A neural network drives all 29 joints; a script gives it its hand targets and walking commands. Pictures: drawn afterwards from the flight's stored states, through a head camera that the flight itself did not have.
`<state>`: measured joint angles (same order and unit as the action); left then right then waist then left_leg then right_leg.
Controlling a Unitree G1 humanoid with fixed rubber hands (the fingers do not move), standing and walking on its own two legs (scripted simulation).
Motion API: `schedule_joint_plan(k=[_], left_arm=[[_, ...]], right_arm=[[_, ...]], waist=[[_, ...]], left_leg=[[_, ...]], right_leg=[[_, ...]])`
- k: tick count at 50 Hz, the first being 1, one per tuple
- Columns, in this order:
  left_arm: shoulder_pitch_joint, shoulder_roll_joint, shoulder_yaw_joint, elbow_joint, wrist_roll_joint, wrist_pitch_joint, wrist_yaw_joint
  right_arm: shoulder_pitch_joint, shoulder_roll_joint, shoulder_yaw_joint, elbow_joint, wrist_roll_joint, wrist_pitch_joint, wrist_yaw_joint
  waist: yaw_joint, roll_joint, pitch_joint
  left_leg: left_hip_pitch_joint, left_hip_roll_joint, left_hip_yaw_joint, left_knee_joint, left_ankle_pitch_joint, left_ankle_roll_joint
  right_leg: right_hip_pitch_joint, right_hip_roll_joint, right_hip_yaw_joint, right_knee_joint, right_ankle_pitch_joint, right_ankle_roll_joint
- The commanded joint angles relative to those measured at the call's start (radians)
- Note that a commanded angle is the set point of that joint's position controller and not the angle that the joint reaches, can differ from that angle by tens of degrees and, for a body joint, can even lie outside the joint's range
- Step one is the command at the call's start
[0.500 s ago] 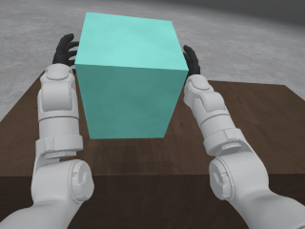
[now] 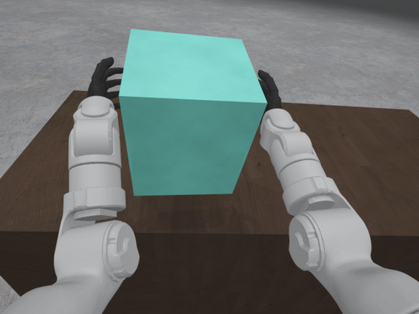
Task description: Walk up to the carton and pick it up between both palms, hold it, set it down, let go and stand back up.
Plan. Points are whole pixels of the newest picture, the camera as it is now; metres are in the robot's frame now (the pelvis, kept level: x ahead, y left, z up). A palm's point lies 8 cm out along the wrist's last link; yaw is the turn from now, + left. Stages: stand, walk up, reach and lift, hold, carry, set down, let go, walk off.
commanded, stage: set down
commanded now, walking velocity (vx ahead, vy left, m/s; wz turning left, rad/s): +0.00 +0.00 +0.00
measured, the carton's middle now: (186, 119) +0.43 +0.04 +0.20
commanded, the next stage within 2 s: none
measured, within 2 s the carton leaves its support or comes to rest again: neither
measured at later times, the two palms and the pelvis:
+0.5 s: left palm (110, 122) +0.39 +0.17 +0.21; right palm (267, 124) +0.41 -0.13 +0.21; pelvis +0.00 -0.01 +0.00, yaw +0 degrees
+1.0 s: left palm (121, 151) +0.39 +0.16 +0.15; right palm (264, 139) +0.43 -0.13 +0.16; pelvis +0.01 -0.02 +0.00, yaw -1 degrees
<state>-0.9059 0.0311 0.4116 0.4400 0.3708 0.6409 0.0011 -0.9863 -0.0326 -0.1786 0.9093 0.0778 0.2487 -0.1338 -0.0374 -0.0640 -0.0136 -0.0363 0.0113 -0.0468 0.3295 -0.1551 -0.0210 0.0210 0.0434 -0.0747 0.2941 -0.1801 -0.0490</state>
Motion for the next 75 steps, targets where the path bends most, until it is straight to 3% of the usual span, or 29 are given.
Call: schedule_joint_plan(k=[1, 10, 26, 38, 39, 40, 43, 46, 49, 52, 56, 59, 65, 75], left_arm=[[-0.605, -0.505, -0.358, -0.043, -0.157, -0.052, -0.13], [-0.612, -0.537, -0.403, -0.072, -0.177, -0.084, -0.094], [-0.572, -0.53, -0.348, -0.019, -0.168, -0.13, -0.064], [-0.572, -0.552, -0.348, -0.003, -0.168, -0.195, -0.036], [-0.473, -0.576, -0.288, 0.058, -0.102, -0.194, -0.015], [-0.472, -0.571, -0.299, 0.052, -0.097, -0.195, -0.011], [-0.474, -0.576, -0.3, 0.032, -0.111, -0.223, -0.003], [-0.513, -0.6, -0.345, -0.019, -0.13, -0.267, 0.019], [-0.552, -0.598, -0.361, -0.028, -0.147, -0.297, 0.018], [-0.55, -0.589, -0.345, -0.02, -0.141, -0.314, 0.016], [-0.484, -0.559, -0.276, 0.049, -0.101, -0.304, 0.015], [-0.468, -0.56, -0.26, 0.049, -0.099, -0.308, 0.014], [-0.455, -0.561, -0.234, 0.051, -0.087, -0.324, 0.011], [-0.429, -0.606, -0.283, 0.024, -0.085, -0.364, 0.024]], right_arm=[[-0.798, 0.374, 0.15, -0.24, 0.026, -0.121, 0.118], [-0.793, 0.378, 0.145, -0.21, 0.02, -0.151, 0.136], [-0.761, 0.396, 0.126, -0.138, -0.018, -0.165, 0.169], [-0.727, 0.402, 0.094, -0.077, -0.062, -0.207, 0.19], [-0.751, 0.358, 0.099, -0.022, -0.071, -0.216, 0.212], [-0.689, 0.333, 0.047, 0.026, -0.097, -0.218, 0.22], [-0.691, 0.345, 0.037, -0.009, -0.128, -0.247, 0.234], [-0.691, 0.382, 0.063, -0.018, -0.134, -0.278, 0.245], [-0.679, 0.43, 0.084, -0.028, -0.143, -0.284, 0.234], [-0.68, 0.457, 0.104, -0.047, -0.149, -0.29, 0.227], [-0.655, 0.442, 0.096, -0.03, -0.166, -0.281, 0.229], [-0.658, 0.437, 0.092, -0.041, -0.172, -0.286, 0.234], [-0.616, 0.436, 0.068, -0.013, -0.201, -0.292, 0.241], [-0.565, 0.432, 0.041, -0.021, -0.242, -0.338, 0.256]], waist=[[-0.016, 0.098, -0.397], [-0.006, 0.133, -0.441], [0.043, 0.079, -0.451], [0.057, 0.086, -0.488], [0.111, 0.119, -0.423], [0.071, 0.12, -0.399], [0.084, 0.103, -0.452], [0.081, 0.094, -0.546], [0.068, 0.065, -0.579], [0.081, 0.045, -0.6], [0.118, 0.027, -0.546], [0.132, 0.026, -0.559], [0.125, 0.013, -0.546], [0.113, 0.048, -0.604]], left_leg=[[0.139, -0.037, 0.072, -0.011, 0.225, 0.001], [0.163, -0.034, 0.062, 0.013, 0.294, -0.02], [0.091, -0.033, 0.073, -0.011, 0.224, -0.001], [0.085, -0.028, 0.078, -0.007, 0.254, -0.013], [0.121, -0.019, 0.071, -0.027, 0.24, -0.025], [0.153, -0.009, 0.076, -0.023, 0.235, -0.031], [0.158, -0.007, 0.086, -0.011, 0.256, -0.029], [0.162, -0.008, 0.09, 0.01, 0.328, -0.032], [0.087, -0.017, 0.094, 0.004, 0.297, -0.014], [-0.003, -0.024, 0.094, -0.014, 0.247, 0.001], [-0.065, -0.023, 0.105, -0.042, 0.176, 0.022], [-0.073, -0.021, 0.109, -0.039, 0.199, 0.024], [-0.07, -0.017, 0.117, -0.047, 0.191, 0.028], [0.01, -0.005, 0.124, -0.006, 0.301, -0.003]], right_leg=[[0.038, -0.015, -0.022, -0.038, 0.204, 0.095], [0.025, -0.015, -0.026, -0.022, 0.25, 0.094], [0.039, -0.02, -0.012, -0.009, 0.291, 0.105], [0.042, -0.026, -0.01, 0.002, 0.36, 0.106], [-0.035, -0.015, -0.024, -0.01, 0.283, 0.097], [-0.081, -0.013, -0.029, -0.033, 0.22, 0.09], [-0.098, -0.015, -0.031, -0.036, 0.218, 0.086], [-0.05, -0.014, -0.027, -0.011, 0.362, 0.094], [0.042, -0.03, -0.003, 0.019, 0.491, 0.115], [0.119, -0.045, 0.014, 0.047, 0.573, 0.13], [0.13, -0.058, 0.03, 0.043, 0.527, 0.13], [0.136, -0.054, 0.032, 0.049, 0.548, 0.127], [0.125, -0.054, 0.032, 0.044, 0.542, 0.122], [0.066, -0.04, 0.007, 0.041, 0.568, 0.101]])
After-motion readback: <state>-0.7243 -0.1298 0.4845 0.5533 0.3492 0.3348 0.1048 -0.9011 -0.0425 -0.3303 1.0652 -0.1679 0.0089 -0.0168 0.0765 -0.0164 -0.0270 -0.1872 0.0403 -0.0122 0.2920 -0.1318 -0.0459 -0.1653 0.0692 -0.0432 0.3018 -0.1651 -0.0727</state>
